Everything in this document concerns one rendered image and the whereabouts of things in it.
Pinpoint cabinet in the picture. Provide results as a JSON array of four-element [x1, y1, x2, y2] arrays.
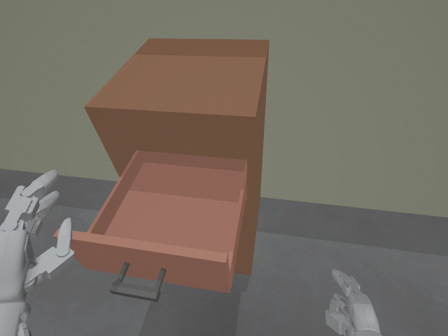
[[84, 38, 270, 275]]

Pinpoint left robot forearm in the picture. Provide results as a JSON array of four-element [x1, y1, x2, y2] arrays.
[[0, 300, 32, 336]]

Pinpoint drawer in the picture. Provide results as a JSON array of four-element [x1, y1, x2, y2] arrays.
[[53, 150, 247, 293]]

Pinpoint handle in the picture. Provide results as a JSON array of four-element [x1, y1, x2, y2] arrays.
[[109, 262, 166, 302]]

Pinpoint robot left hand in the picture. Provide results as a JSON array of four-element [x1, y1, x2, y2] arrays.
[[0, 169, 74, 301]]

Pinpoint robot right hand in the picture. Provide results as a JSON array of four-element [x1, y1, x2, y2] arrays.
[[325, 269, 380, 336]]

